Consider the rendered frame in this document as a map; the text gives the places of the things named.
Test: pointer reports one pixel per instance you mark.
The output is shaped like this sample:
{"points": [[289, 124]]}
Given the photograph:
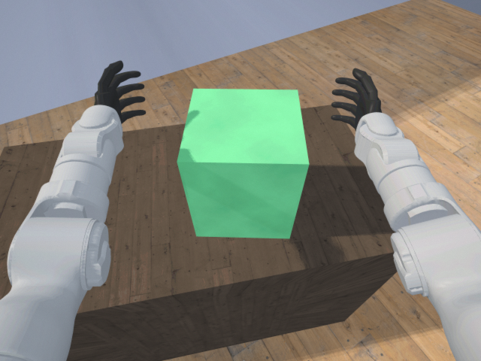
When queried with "right robot forearm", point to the right robot forearm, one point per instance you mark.
{"points": [[408, 189]]}

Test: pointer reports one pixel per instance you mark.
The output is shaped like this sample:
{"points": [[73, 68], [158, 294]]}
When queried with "right robot upper arm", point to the right robot upper arm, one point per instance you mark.
{"points": [[441, 259]]}

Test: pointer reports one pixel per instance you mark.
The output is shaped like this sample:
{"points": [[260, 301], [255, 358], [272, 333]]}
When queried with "left robot hand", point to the left robot hand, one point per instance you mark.
{"points": [[109, 93]]}

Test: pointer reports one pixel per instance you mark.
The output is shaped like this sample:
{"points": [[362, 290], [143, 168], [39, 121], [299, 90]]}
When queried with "carton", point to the carton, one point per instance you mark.
{"points": [[243, 162]]}

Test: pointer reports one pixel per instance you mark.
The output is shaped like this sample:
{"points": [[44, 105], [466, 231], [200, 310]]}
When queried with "right robot hand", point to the right robot hand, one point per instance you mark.
{"points": [[366, 97]]}

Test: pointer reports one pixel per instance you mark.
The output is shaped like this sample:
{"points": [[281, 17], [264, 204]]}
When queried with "left robot upper arm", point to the left robot upper arm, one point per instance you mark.
{"points": [[55, 261]]}

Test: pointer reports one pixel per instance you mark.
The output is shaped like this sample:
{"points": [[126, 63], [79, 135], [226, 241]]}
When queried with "pedestal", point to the pedestal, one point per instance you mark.
{"points": [[170, 293]]}

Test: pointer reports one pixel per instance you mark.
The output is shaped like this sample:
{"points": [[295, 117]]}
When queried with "left robot forearm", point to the left robot forearm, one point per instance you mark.
{"points": [[83, 171]]}

